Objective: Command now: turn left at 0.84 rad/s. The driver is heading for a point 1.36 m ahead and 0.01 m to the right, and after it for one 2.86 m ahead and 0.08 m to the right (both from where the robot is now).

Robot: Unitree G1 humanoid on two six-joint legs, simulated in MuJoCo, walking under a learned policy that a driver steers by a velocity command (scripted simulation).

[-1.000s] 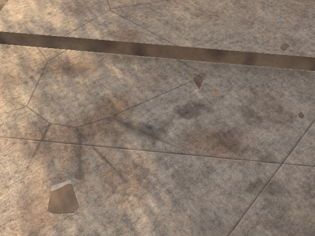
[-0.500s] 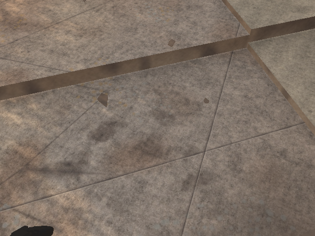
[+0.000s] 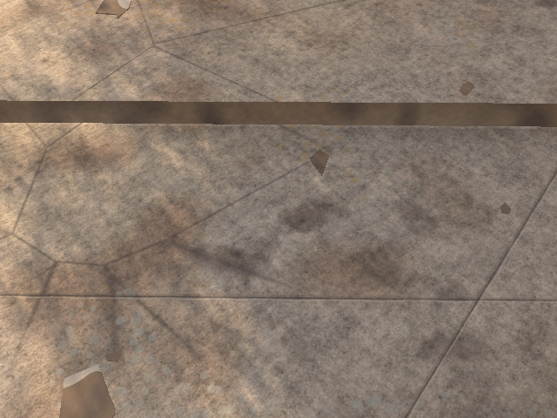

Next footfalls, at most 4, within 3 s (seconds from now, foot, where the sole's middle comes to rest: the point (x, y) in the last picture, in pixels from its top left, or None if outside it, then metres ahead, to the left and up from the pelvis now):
0.28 left None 0.03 0.18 -0.78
0.96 right None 0.18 -0.11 -0.78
1.42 left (362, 335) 0.66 -0.15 -0.78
1.86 right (419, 200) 1.09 -0.36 -0.78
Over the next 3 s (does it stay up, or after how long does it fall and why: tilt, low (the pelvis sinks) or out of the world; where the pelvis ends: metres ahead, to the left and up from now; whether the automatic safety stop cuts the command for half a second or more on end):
stays up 1.61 -0.05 0.10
